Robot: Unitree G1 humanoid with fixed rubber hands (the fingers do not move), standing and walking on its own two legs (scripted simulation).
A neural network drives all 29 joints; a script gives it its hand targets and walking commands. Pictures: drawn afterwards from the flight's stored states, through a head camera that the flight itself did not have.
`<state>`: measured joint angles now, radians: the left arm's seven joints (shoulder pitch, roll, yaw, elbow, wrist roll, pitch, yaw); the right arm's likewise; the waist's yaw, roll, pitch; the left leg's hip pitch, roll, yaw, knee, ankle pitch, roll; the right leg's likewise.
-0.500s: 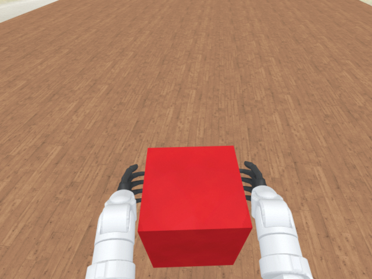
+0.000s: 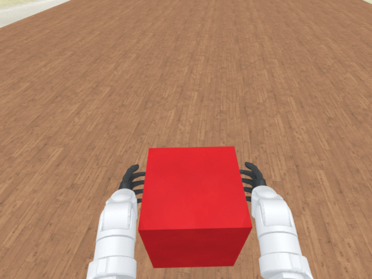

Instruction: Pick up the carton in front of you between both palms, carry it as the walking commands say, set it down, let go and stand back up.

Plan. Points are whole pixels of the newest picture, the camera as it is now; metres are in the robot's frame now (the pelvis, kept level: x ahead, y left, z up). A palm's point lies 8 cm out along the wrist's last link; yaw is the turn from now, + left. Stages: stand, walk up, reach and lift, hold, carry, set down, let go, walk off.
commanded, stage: hold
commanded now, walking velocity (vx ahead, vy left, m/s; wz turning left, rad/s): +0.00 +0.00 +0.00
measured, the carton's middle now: (192, 209) +0.30 +0.00 -0.04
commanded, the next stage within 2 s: set down in 0.08 s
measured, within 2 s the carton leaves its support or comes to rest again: neither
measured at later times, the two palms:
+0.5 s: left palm (135, 194) +0.34 +0.15 -0.03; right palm (248, 194) +0.33 -0.15 -0.03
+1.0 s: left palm (147, 212) +0.39 +0.15 -0.21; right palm (236, 212) +0.38 -0.15 -0.21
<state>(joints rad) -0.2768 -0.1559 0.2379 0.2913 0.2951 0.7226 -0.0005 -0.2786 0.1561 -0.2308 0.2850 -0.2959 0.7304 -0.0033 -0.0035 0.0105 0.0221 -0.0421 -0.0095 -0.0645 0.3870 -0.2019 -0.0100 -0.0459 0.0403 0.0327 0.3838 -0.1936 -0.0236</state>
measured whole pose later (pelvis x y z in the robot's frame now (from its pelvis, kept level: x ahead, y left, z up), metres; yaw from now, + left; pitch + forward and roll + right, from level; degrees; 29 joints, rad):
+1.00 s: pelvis -0.05 +0.01 -0.14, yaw +0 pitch +38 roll +0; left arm -0.78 -0.12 0.48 0.55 0.27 0.27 0.02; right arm -0.78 0.12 -0.50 0.54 -0.28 0.27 0.00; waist -0.02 0.01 -0.12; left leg -1.46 -0.08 -0.07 1.21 -0.41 -0.02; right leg -1.47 0.07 0.07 1.21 -0.40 0.02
